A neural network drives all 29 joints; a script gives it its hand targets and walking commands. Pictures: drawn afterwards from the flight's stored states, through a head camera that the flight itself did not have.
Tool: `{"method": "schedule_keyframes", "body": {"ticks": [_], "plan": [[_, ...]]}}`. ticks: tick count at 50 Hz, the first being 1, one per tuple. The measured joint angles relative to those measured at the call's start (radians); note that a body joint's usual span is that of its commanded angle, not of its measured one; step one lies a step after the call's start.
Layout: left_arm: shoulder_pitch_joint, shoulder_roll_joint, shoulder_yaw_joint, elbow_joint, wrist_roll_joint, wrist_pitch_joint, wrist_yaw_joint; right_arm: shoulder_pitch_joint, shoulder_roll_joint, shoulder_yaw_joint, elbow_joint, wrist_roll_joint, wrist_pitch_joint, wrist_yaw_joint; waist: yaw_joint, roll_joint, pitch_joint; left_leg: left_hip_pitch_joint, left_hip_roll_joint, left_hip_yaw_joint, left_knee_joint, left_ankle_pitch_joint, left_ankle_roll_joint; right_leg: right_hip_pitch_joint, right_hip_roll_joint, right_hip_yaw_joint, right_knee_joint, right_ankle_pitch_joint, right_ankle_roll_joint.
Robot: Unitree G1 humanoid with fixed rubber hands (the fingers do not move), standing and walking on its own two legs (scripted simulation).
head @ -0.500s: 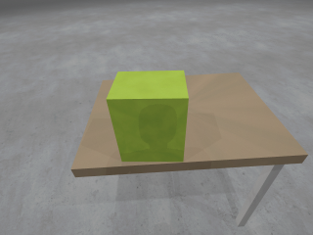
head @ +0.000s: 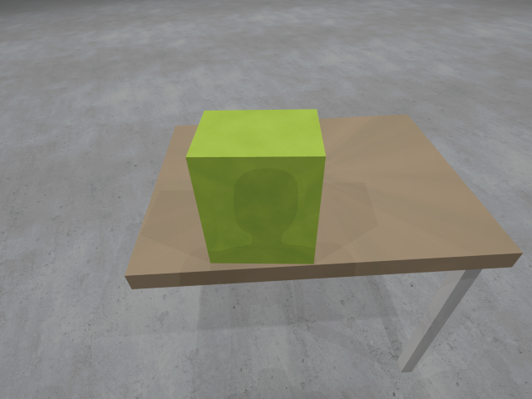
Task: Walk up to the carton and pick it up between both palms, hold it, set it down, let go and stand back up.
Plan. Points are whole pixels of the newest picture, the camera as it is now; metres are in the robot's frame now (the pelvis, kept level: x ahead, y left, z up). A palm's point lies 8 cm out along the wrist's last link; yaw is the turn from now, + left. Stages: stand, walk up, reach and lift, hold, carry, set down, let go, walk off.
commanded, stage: stand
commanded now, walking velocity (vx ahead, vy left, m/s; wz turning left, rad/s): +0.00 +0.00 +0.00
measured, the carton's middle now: (260, 190) +0.51 +0.02 +0.07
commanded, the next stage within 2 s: none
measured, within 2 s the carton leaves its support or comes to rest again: neither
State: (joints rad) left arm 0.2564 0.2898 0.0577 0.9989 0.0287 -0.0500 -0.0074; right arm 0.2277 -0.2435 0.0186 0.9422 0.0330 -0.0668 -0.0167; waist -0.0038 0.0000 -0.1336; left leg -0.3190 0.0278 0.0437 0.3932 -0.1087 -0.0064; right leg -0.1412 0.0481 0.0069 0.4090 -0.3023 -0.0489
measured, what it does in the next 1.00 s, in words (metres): stands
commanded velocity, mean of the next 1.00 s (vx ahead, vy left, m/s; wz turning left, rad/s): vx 0.00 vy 0.00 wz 0.00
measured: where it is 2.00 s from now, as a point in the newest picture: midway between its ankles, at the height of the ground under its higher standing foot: outside the picture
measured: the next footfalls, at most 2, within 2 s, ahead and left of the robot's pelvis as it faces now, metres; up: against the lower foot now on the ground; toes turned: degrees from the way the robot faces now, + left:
none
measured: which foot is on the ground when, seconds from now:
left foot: down 0.00-1.00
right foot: down 0.00-1.00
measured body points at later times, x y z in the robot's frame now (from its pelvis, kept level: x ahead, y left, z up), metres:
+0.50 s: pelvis -0.01 +0.01 +0.00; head -0.04 +0.01 +0.45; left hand +0.05 +0.29 -0.13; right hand +0.08 -0.25 -0.13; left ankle +0.06 +0.13 -0.74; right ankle -0.06 -0.09 -0.74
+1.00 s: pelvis -0.01 +0.01 +0.00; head -0.03 +0.01 +0.45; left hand +0.04 +0.29 -0.14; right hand +0.07 -0.25 -0.13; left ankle +0.06 +0.13 -0.74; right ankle -0.06 -0.09 -0.74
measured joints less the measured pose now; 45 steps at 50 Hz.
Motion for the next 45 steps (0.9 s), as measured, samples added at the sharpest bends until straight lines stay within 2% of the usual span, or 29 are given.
{"method": "schedule_keyframes", "body": {"ticks": [45], "plan": [[0.000, 0.003, 0.000, 0.049, 0.000, 0.000, 0.000, 0.000, -0.001, 0.000, 0.033, 0.000, 0.006, -0.003, 0.000, 0.003, 0.060, 0.011, 0.000, 0.000, 0.000, 0.012, 0.006, 0.010, 0.000, 0.000, 0.000, 0.013, 0.007]]}}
